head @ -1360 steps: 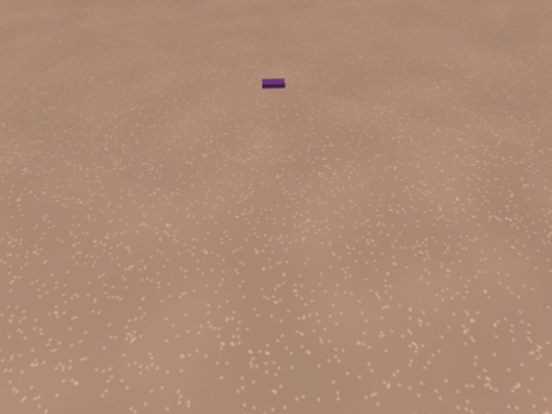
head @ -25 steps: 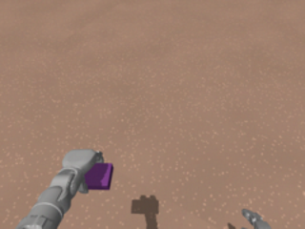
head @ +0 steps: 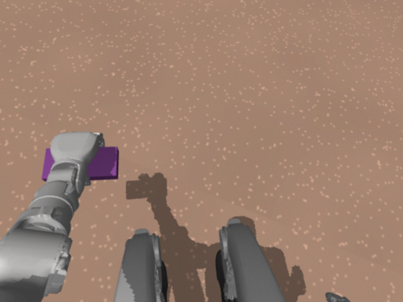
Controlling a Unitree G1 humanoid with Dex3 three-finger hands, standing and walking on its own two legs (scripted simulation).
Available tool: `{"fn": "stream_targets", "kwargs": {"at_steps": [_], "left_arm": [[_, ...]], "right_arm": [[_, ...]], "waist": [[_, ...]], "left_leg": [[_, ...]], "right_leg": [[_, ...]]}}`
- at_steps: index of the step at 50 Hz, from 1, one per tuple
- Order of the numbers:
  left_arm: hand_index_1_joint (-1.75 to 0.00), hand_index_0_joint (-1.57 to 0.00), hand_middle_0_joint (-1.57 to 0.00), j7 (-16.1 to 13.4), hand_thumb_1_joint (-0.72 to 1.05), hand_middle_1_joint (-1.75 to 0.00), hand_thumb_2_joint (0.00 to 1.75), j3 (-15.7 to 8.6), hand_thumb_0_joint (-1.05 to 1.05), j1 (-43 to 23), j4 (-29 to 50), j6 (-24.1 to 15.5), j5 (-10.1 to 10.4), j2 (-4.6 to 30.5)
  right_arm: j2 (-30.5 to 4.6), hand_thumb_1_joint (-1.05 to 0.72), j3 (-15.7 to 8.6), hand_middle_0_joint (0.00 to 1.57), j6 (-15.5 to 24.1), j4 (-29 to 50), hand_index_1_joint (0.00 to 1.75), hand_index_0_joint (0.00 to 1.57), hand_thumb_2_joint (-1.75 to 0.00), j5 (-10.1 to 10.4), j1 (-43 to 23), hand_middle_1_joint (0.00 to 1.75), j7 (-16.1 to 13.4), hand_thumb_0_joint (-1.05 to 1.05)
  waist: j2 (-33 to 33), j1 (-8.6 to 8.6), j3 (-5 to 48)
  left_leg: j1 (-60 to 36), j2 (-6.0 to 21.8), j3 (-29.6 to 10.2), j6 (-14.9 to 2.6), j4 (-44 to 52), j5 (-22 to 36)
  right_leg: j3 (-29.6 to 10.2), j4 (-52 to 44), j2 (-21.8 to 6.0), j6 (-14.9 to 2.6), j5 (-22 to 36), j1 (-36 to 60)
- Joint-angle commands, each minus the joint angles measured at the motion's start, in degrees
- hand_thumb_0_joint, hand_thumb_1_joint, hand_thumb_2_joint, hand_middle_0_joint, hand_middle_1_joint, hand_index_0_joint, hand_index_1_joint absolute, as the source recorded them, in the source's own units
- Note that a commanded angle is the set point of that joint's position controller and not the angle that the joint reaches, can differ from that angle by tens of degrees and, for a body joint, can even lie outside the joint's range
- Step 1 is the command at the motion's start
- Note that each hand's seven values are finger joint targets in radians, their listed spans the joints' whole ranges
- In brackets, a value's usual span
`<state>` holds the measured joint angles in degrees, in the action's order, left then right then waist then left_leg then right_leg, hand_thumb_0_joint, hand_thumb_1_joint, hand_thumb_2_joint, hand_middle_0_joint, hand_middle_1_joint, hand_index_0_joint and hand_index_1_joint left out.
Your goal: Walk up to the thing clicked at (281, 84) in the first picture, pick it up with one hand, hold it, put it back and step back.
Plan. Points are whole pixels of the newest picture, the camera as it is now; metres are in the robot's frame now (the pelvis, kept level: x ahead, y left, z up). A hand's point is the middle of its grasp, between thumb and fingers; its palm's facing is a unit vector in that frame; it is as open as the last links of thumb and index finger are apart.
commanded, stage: crouch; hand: left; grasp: from above
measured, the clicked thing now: (83, 164) +0.43 +0.24 -0.16
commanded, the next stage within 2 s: lower in 1.22 s
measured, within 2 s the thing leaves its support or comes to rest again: neither
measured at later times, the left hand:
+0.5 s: hand (104, 170) +0.47 +0.23 -0.31, palm faces -0.43 +0.00 -0.90, open 9.8 cm
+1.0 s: hand (111, 173) +0.48 +0.23 -0.39, palm faces -0.46 +0.00 -0.89, open 9.8 cm
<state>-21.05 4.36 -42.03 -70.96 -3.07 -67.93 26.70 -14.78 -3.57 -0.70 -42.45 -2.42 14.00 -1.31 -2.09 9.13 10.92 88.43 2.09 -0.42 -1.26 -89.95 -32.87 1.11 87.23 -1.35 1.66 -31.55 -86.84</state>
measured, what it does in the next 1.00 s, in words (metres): lowers itself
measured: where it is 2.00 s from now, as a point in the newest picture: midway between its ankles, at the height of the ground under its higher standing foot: (194, 297)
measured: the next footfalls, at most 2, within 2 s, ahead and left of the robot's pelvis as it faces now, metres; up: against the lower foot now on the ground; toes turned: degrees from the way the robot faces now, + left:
none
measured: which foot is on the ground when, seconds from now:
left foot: down 0.00-1.00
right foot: down 0.00-1.00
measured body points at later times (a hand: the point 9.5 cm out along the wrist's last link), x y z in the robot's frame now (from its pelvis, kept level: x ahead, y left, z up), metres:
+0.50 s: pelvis -0.01 +0.00 -0.14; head +0.23 +0.04 +0.23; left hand +0.48 +0.23 -0.26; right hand +0.03 -0.29 -0.25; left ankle +0.06 +0.11 -0.55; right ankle +0.07 -0.14 -0.55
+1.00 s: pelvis -0.02 -0.01 -0.21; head +0.24 +0.04 +0.15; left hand +0.50 +0.23 -0.34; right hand -0.03 -0.28 -0.31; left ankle +0.06 +0.11 -0.55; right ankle +0.07 -0.14 -0.55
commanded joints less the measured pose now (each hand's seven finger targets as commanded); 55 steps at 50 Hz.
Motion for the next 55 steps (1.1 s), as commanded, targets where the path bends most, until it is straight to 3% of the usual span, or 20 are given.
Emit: {"fn": "stream_targets", "kwargs": {"at_steps": [1, 3, 8, 12, 19, 20, 22, 24, 27, 29, 34, 35, 36, 37, 38, 39, 46, 48, 51, 55], "left_arm": [[-0.54, -1.01, -1.01, -1.2, 0.60, -0.54, 0.69, -4.8, 0.00, -22.2, 6.9, 0.0, 0.3, 16.8], [-0.52, -1.04, -1.03, -0.4, 0.64, -0.53, 0.67, -4.4, 0.00, -24.2, 6.5, -0.9, 0.9, 15.6], [-0.52, -1.07, -1.07, -0.5, 0.67, -0.52, 0.69, -6.2, 0.00, -30.2, 8.2, -4.2, 0.1, 19.9], [-0.53, -1.06, -1.05, -2.2, 0.65, -0.53, 0.70, -6.8, 0.00, -29.5, 3.8, -5.3, -1.7, 20.4], [-0.51, -1.07, -1.07, -4.1, 0.67, -0.51, 0.69, -8.7, 0.00, -35.6, 3.9, -6.1, -4.7, 23.2], [-0.51, -1.08, -1.08, -4.1, 0.67, -0.50, 0.71, -7.7, 0.00, -32.1, -0.2, -5.5, -4.8, 20.7], [-0.52, -1.09, -1.08, -4.3, 0.70, -0.52, 0.70, -9.9, 0.00, -35.9, 5.0, -6.0, -5.0, 24.3], [-0.52, -1.11, -1.11, -4.2, 0.74, -0.52, 0.72, -9.6, 0.00, -32.9, -0.3, -5.3, -5.2, 23.6], [-0.53, -1.12, -1.11, -3.6, 0.75, -0.54, 0.72, -9.4, 0.00, -34.2, 0.2, -5.6, -4.7, 22.8], [-0.53, -1.09, -1.08, -3.3, 0.71, -0.54, 0.71, -10.1, 0.00, -35.4, 1.4, -6.0, -4.8, 25.3], [-0.55, -1.11, -1.11, -2.4, 0.75, -0.56, 0.73, -10.5, 0.00, -33.1, -1.8, -6.6, -4.9, 26.1], [-0.56, -1.11, -1.09, -2.5, 0.75, -0.58, 0.71, -11.8, 0.00, -36.1, 1.0, -7.1, -4.9, 28.3], [-0.55, -1.10, -1.09, -2.4, 0.74, -0.56, 0.71, -10.7, 0.00, -35.5, -2.1, -7.2, -5.3, 27.3], [-0.57, -1.10, -1.09, -2.6, 0.74, -0.59, 0.71, -12.2, 0.00, -37.2, 0.1, -7.7, -5.4, 29.0], [-0.56, -1.10, -1.09, -2.6, 0.75, -0.58, 0.71, -11.1, 0.00, -36.7, -2.4, -7.7, -5.8, 28.2], [-0.56, -1.10, -1.09, -2.8, 0.73, -0.58, 0.71, -12.3, 0.00, -37.9, -0.4, -8.3, -5.8, 29.5], [-0.55, -1.08, -1.06, -4.2, 0.72, -0.57, 0.65, -11.3, 0.00, -40.3, -6.4, -8.9, -7.2, 30.8], [-0.54, -1.05, -1.04, -4.6, 0.68, -0.56, 0.65, -11.1, 0.00, -38.9, -8.4, -8.5, -7.7, 30.8], [-0.56, -1.07, -1.05, -4.8, 0.70, -0.58, 0.66, -13.0, 0.00, -42.5, -4.5, -8.9, -7.8, 35.1], [-0.56, -1.08, -1.06, -4.7, 0.73, -0.58, 0.66, -12.8, 0.00, -40.9, -6.4, -8.8, -8.0, 35.1]], "right_arm": [[-11.3, -0.89, -3.3, 0.20, 2.3, 4.6, 0.30, 0.20, -0.90, -0.6, 5.5, 0.30, -0.6, 0.00], [-11.3, -0.89, -2.9, 0.20, 2.8, 4.4, 0.30, 0.20, -0.90, -0.8, 6.2, 0.30, -0.3, 0.00], [-11.6, -0.90, -2.0, 0.20, 4.0, 2.9, 0.30, 0.20, -0.90, -1.5, 7.6, 0.30, 0.7, 0.00], [-11.8, -0.90, -0.9, 0.20, 4.6, 1.9, 0.30, 0.20, -0.90, -2.2, 9.0, 0.30, 2.0, 0.00], [-12.7, -0.90, -0.9, 0.20, 5.1, 0.4, 0.30, 0.20, -0.90, -3.7, 10.6, 0.30, 4.5, 0.00], [-12.6, -0.91, -0.8, 0.20, 5.2, 1.0, 0.30, 0.20, -0.90, -3.9, 10.3, 0.30, 5.0, 0.00], [-13.0, -0.90, -1.1, 0.20, 5.1, 0.3, 0.30, 0.20, -0.90, -4.3, 11.6, 0.30, 5.7, 0.00], [-13.1, -0.90, -0.8, 0.20, 5.1, 1.1, 0.30, 0.20, -0.90, -4.4, 10.7, 0.30, 6.2, 0.00], [-13.3, -0.90, -1.0, 0.20, 5.1, 0.9, 0.30, 0.20, -0.90, -4.7, 11.3, 0.30, 7.1, 0.00], [-13.6, -0.91, -1.0, 0.20, 4.9, 0.6, 0.30, 0.20, -0.90, -4.7, 11.3, 0.30, 7.5, 0.00], [-13.6, -0.91, -0.6, 0.20, 4.5, 0.7, 0.30, 0.20, -0.90, -4.9, 11.8, 0.30, 8.4, 0.00], [-14.2, -0.91, -0.9, 0.20, 4.5, 0.8, 0.30, 0.20, -0.90, -5.1, 12.2, 0.30, 8.5, 0.00], [-14.0, -0.91, -0.5, 0.20, 4.3, 0.4, 0.30, 0.20, -0.90, -5.0, 11.7, 0.30, 8.6, 0.00], [-14.4, -0.91, -0.5, 0.20, 4.3, 0.9, 0.30, 0.20, -0.90, -5.3, 12.1, 0.30, 8.6, 0.00], [-14.2, -0.91, -0.1, 0.20, 4.3, 0.5, 0.30, 0.20, -0.90, -5.3, 11.8, 0.30, 8.6, 0.00], [-14.6, -0.91, -0.1, 0.20, 4.3, 0.9, 0.30, 0.20, -0.90, -5.5, 12.2, 0.30, 8.7, 0.00], [-15.4, -0.90, 1.6, 0.20, 4.5, 0.3, 0.30, 0.20, -0.90, -5.9, 10.8, 0.30, 8.7, 0.00], [-15.5, -0.90, 2.2, 0.20, 4.6, 0.5, 0.30, 0.20, -0.90, -6.2, 10.6, 0.30, 8.7, 0.00], [-15.9, -0.91, 2.8, 0.20, 4.8, -0.2, 0.30, 0.20, -0.90, -6.7, 12.2, 0.30, 8.8, 0.00], [-16.4, -0.91, 3.6, 0.20, 5.0, -0.2, 0.30, 0.20, -0.90, -7.0, 12.5, 0.30, 8.9, 0.00]], "waist": [[-6.3, -0.20, 32.3], [-6.7, 1.17, 33.7], [-7.6, 2.92, 36.1], [-9.4, 3.29, 37.6], [-16.3, 4.66, 39.1], [-15.8, 4.67, 39.1], [-18.1, 4.54, 40.4], [-16.9, 4.64, 39.0], [-15.8, 6.10, 36.8], [-16.2, 5.48, 37.7], [-14.6, 5.56, 37.0], [-14.3, 6.26, 37.8], [-14.7, 6.01, 36.2], [-14.8, 6.59, 36.4], [-14.6, 6.71, 35.4], [-15.1, 7.29, 35.8], [-17.7, 7.94, 32.3], [-17.4, 7.93, 32.5], [-18.4, 8.75, 32.9], [-19.1, 9.22, 32.4]], "left_leg": [[-17.8, -1.9, -3.8, 1.01, 7.8, 2.1], [-16.3, -1.8, -4.5, 0.86, 5.3, 0.7], [-9.9, -2.3, -3.6, 0.13, -2.1, -1.4], [-8.6, -2.4, -2.8, 0.28, -6.9, 2.6], [-9.4, -1.8, -3.4, 0.94, -13.3, 10.8], [-9.9, -1.8, -3.5, 1.01, -13.9, 12.0], [-9.8, -1.8, -3.3, 1.15, -15.2, 13.6], [-7.2, -1.8, -3.0, 0.95, -16.8, 13.3], [-4.9, -1.6, -3.1, 0.73, -18.8, 13.1], [-2.9, -1.8, -2.1, 0.23, -20.4, 12.3], [0.8, -1.9, -1.8, 0.06, -23.3, 12.7], [1.2, -1.8, -2.0, -0.02, -24.0, 12.8], [2.8, -1.8, -1.9, 0.08, -24.1, 10.9], [2.8, -1.8, -2.1, -0.01, -24.7, 11.2], [3.7, -1.8, -2.2, 0.00, -25.0, 9.2], [3.4, -1.6, -2.4, 0.09, -25.6, 10.0], [6.4, -1.6, -3.3, 0.42, -26.5, 2.6], [7.0, -1.8, -2.7, 0.23, -27.6, 3.1], [8.8, -2.0, -2.3, -0.04, -29.3, 4.3], [8.8, -1.8, -2.6, 0.19, -30.7, 5.9]], "right_leg": [[1.9, -4.2, 1.6, -3.99, 2.9, 6.1], [2.2, -1.7, 1.4, -4.08, 1.7, 2.8], [2.2, 2.9, 1.3, -3.88, -0.1, -2.5], [2.4, 6.6, 0.9, -3.84, 3.2, -5.5], [3.8, 14.2, 1.0, -4.17, 8.4, -12.7], [3.9, 14.9, 0.9, -4.13, 9.0, -12.9], [4.2, 16.4, 1.1, -4.21, 9.7, -13.1], [4.3, 17.5, 1.2, -4.10, 10.1, -13.3], [4.6, 18.7, 1.2, -3.82, 10.4, -14.8], [4.5, 19.1, 1.8, -3.79, 10.7, -13.6], [4.6, 21.4, 2.1, -3.51, 11.6, -12.9], [4.7, 21.9, 2.1, -3.40, 12.0, -13.4], [4.8, 22.5, 2.3, -3.62, 10.4, -14.3], [4.9, 22.8, 2.1, -3.49, 10.9, -14.7], [5.1, 23.1, 2.2, -3.57, 9.1, -16.0], [5.4, 23.8, 2.3, -3.56, 9.9, -15.8], [6.7, 26.8, 2.5, -4.06, 3.9, -22.3], [6.6, 26.9, 2.6, -3.88, 4.5, -21.7], [6.5, 28.0, 2.3, -3.59, 6.1, -19.9], [7.1, 29.5, 2.4, -3.56, 7.4, -21.1]]}}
